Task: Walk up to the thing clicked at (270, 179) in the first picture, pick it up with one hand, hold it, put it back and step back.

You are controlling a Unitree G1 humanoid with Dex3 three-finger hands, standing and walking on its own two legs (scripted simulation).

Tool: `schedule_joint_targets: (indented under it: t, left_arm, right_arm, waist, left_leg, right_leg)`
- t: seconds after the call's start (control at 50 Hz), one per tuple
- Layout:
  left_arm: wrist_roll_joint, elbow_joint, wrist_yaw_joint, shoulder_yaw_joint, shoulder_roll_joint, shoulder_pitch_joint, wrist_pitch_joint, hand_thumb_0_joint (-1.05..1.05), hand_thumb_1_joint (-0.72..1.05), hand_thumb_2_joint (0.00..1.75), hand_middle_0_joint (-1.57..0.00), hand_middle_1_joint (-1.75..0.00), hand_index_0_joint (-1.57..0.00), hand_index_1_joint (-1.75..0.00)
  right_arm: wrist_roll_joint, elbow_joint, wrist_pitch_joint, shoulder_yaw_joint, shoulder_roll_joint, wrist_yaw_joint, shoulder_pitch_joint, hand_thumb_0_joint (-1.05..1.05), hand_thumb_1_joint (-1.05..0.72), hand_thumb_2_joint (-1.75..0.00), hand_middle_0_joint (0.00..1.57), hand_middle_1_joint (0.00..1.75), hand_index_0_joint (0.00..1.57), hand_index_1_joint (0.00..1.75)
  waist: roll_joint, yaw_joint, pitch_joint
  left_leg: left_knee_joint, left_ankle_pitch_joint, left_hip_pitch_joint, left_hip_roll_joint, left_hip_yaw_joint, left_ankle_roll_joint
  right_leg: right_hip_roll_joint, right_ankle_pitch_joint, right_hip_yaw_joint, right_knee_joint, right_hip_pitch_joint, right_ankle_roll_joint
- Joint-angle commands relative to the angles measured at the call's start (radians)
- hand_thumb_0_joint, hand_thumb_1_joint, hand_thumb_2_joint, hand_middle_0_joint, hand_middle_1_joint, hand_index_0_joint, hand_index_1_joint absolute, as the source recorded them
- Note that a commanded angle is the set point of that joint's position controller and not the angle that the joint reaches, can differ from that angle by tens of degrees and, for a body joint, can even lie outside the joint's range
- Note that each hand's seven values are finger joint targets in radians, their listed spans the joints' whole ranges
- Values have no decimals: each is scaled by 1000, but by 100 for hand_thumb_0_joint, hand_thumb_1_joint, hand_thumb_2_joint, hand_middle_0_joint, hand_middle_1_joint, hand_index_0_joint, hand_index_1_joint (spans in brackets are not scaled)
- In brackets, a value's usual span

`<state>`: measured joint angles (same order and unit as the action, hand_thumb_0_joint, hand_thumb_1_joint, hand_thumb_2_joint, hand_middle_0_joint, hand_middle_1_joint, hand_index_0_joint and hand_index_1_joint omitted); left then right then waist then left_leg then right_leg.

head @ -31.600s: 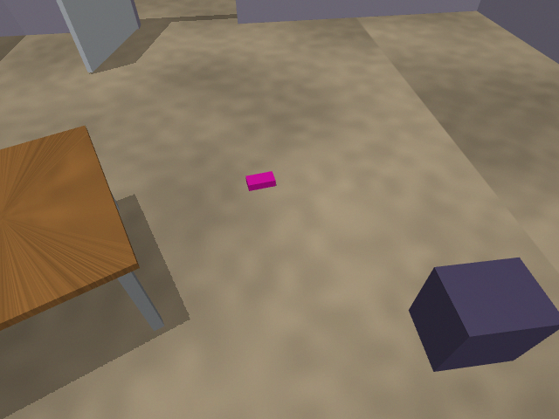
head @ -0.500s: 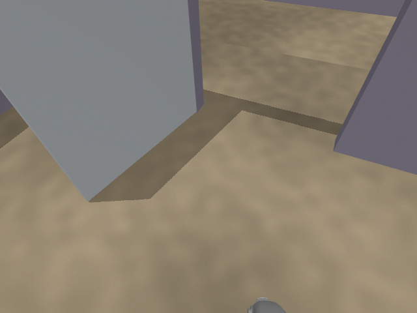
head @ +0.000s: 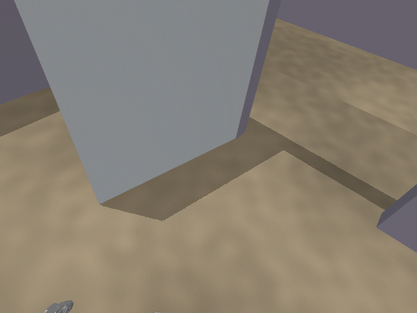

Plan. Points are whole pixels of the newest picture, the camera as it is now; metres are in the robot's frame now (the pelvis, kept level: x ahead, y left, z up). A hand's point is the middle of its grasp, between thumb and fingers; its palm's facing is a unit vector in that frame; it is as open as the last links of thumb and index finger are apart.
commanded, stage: walk up
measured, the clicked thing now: out of the picture -1.16 +0.50 -0.73
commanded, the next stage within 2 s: none
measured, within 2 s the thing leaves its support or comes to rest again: neither
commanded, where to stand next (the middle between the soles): +0.19 -0.03 m, yaw +69 degrees
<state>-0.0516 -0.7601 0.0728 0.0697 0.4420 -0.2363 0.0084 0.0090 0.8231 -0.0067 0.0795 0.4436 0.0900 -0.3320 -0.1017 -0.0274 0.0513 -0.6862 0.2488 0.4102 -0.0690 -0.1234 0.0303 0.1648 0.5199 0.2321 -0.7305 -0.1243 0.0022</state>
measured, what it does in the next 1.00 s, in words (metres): walks ahead, turning left: right foot, then left foot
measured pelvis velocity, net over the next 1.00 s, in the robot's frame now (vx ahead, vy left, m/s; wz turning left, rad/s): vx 0.13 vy -0.11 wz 0.82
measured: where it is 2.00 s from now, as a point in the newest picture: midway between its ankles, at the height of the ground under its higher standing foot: outside the picture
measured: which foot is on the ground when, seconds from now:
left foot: down 0.00-0.46, up 0.48-0.92, down 0.94-1.00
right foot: down 0.00-0.00, up 0.02-0.42, down 0.44-0.96, up 0.98-1.00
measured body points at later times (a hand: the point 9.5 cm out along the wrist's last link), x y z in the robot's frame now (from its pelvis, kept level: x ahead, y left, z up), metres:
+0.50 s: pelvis +0.14 -0.09 -0.01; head +0.21 -0.07 +0.44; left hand +0.17 +0.27 -0.09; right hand +0.35 -0.37 -0.11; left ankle +0.09 +0.09 -0.69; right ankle +0.29 -0.17 -0.71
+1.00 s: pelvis +0.13 -0.11 -0.01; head +0.13 -0.08 +0.44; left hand -0.08 +0.18 -0.11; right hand +0.44 -0.29 -0.08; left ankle +0.06 -0.02 -0.71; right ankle +0.28 -0.17 -0.69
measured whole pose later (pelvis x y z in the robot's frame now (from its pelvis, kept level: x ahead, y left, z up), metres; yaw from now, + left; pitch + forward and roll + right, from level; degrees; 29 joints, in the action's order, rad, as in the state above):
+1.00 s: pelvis +0.13 -0.11 -0.01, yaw +47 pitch -2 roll +1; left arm -0.02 -0.82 0.02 0.09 0.49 -0.26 -0.04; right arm 0.03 0.78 -0.03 0.08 0.45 0.04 -0.30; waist -0.07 -0.04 0.08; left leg -0.78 0.39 0.35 0.02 -0.03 0.02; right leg 0.24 0.49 0.19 -0.93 -0.48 0.01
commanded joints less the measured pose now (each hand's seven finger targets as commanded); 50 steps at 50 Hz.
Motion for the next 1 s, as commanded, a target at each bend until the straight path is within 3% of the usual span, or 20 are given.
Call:
schedule_joint_targets:
  t: [0.0, 0.02, 0.04, 0.08, 0.1, 0.16, 0.3, 0.36, 0.4, 0.42, 0.44, 0.48, 0.54, 0.74, 0.86, 0.9, 0.92, 0.94, 0.96, 0.98]
  left_arm:
    - [23, 172, -6, 27, 125, 96, 11, 0, 90, 90, -20, -30, -20, -30]
    - [15, 188, -14, 33, 191, 128, 16, 0, 90, 90, -20, -30, -20, -30]
    - [11, 177, -18, 29, 211, 162, 24, 0, 90, 90, -20, -30, -20, -30]
    - [31, 117, -15, 34, 200, 103, 13, 0, 90, 90, -20, -30, -20, -30]
    - [39, 108, -12, 45, 211, 80, 1, 0, 90, 90, -20, -30, -20, -30]
    - [28, 109, 2, 65, 226, 57, -32, 0, 90, 90, -20, -30, -20, -30]
    - [50, 155, -31, 45, 122, 161, -30, 0, 90, 90, -20, -30, -20, -30]
    - [58, 139, -39, 48, 124, 154, -17, 0, 90, 90, -20, -30, -20, -30]
    - [51, 92, -53, 59, 151, 46, -8, 0, 90, 90, -20, -30, -20, -30]
    - [38, 78, -60, 75, 210, -25, -1, 0, 90, 90, -20, -30, -20, -30]
    - [34, 102, -63, 74, 250, 17, -3, 0, 90, 90, -20, -30, -20, -30]
    - [30, 125, -57, 88, 270, 173, -16, 0, 90, 90, -20, -30, -20, -30]
    - [37, 79, -63, 57, 215, 144, -4, 0, 90, 90, -20, -30, -20, -30]
    - [20, 78, -68, 98, 284, 13, 27, 0, 90, 90, -20, -30, -20, -30]
    - [19, 81, -53, 99, 313, 94, 10, 0, 90, 90, -20, -30, -20, -30]
    - [19, 74, -53, 78, 262, 67, -8, 0, 90, 90, -20, -30, -20, -30]
    - [31, 69, -52, 62, 205, 47, -16, 0, 90, 90, -20, -30, -20, -30]
    - [44, 83, -53, 40, 151, 62, -22, 0, 90, 90, -20, -30, -20, -30]
    - [37, 95, -68, 57, 225, 118, -14, 0, 90, 90, -20, -30, -20, -30]
    - [32, 79, -73, 66, 266, 146, -5, 0, 90, 90, -20, -30, -20, -30]
  right_arm:
    - [24, -58, 44, 97, 335, -83, -252, 0, -90, -90, 20, 30, 20, 30]
    - [-5, -81, 50, 99, 369, -86, -205, 0, -90, -90, 20, 30, 20, 30]
    - [-5, -90, 59, 93, 344, -95, -173, 0, -90, -90, 20, 30, 20, 30]
    - [-9, -111, 77, 58, 266, -117, -123, 0, -90, -90, 20, 30, 20, 30]
    - [-14, -122, 79, 56, 262, -123, -101, 0, -90, -90, 20, 30, 20, 30]
    - [-16, -141, 90, 56, 266, -136, -91, 0, -90, -90, 20, 30, 20, 30]
    - [25, -167, 85, 52, 245, -150, -85, 0, -90, -90, 20, 30, 20, 30]
    - [24, -196, 56, 50, 244, -149, -22, 0, -90, -90, 20, 30, 20, 30]
    - [6, -204, 36, 35, 190, -149, -22, 0, -90, -90, 20, 30, 20, 30]
    - [-1, -207, 26, 21, 131, -146, -62, 0, -90, -90, 20, 30, 20, 30]
    - [-3, -193, 15, 11, 98, -154, -135, 0, -90, -90, 20, 30, 20, 30]
    - [12, -148, 5, 48, 190, -167, -165, 0, -90, -90, 20, 30, 20, 30]
    - [12, -124, 9, 55, 197, -121, -82, 0, -90, -90, 20, 30, 20, 30]
    - [30, -135, -21, 54, 195, -61, 62, 0, -90, -90, 20, 30, 20, 30]
    - [3, -87, -11, 68, 195, -49, -45, 0, -90, -90, 20, 30, 20, 30]
    - [12, -54, -6, 87, 228, -58, -132, 0, -90, -90, 20, 30, 20, 30]
    - [23, -59, -4, 97, 271, -69, -145, 0, -90, -90, 20, 30, 20, 30]
    - [40, -97, -2, 104, 344, -83, -95, 0, -90, -90, 20, 30, 20, 30]
    - [36, -130, 2, 106, 410, -83, -13, 0, -90, -90, 20, 30, 20, 30]
    - [28, -123, 4, 99, 383, -85, 30, 0, -90, -90, 20, 30, 20, 30]
  waist:
    - [383, 109, 0]
    - [347, 108, -8]
    - [248, 97, -9]
    - [200, 46, -37]
    - [223, 30, -37]
    - [198, 0, -62]
    - [249, 15, -8]
    - [278, 12, -74]
    - [197, -45, -131]
    - [-16, -60, -203]
    - [-163, -13, -232]
    - [-224, 23, -184]
    - [-143, 24, -85]
    - [-59, -44, -27]
    - [-67, 26, -92]
    - [69, 70, -134]
    - [214, 87, -87]
    - [416, 85, 13]
    - [370, 95, 68]
    - [282, 79, 124]
  left_leg:
    - [368, 32, -486, -288, 856, 239]
    - [433, -41, -469, -358, 996, 329]
    - [425, -123, -441, -326, 934, 318]
    - [338, -287, -365, -189, 596, 214]
    - [331, -225, -304, -150, 520, 181]
    - [332, -134, -205, -116, 476, 182]
    - [132, -788, -86, -54, 403, 155]
    - [29, -653, -57, 6, 423, 113]
    - [-99, -374, 50, 63, 427, 44]
    - [-306, -36, 169, 144, 313, 7]
    - [-421, 344, 252, 159, 220, -15]
    - [-576, 342, 232, 75, 199, -31]
    - [-505, 185, 160, 42, 218, -32]
    - [-271, 214, 192, 10, 156, -61]
    - [-58, 155, -139, 56, 45, -24]
    - [68, 195, -305, 80, 116, 14]
    - [196, 326, -342, 22, 303, 61]
    - [410, 566, -245, -146, 688, 140]
    - [486, 559, -67, -247, 900, 245]
    - [484, 525, 31, -233, 858, 249]
  right_leg:
    - [-159, 114, -167, -561, -708, -11]
    - [-108, 93, -280, -594, -714, -15]
    - [-79, 56, -327, -589, -690, -10]
    - [-39, -44, -335, -508, -576, -17]
    - [-31, -91, -337, -454, -523, -19]
    - [-57, -202, -310, -421, -443, -7]
    - [-110, -250, -256, -173, -370, -28]
    - [-165, -288, -233, 16, -225, -45]
    - [-137, -433, -284, 192, 4, -75]
    - [53, -493, -474, 266, 142, -100]
    - [279, -485, -671, 305, 154, -131]
    - [324, -224, -779, 394, -12, -235]
    - [125, -176, -461, 339, -142, -157]
    - [268, -1, -364, 396, -64, -211]
    - [285, 116, -191, 323, -281, -140]
    - [224, 224, -123, 97, -401, -81]
    - [141, 211, -68, -94, -541, -28]
    - [-9, 127, -31, -341, -702, 30]
    - [-35, 99, -180, -362, -679, 31]
    - [-10, 45, -230, -374, -593, 19]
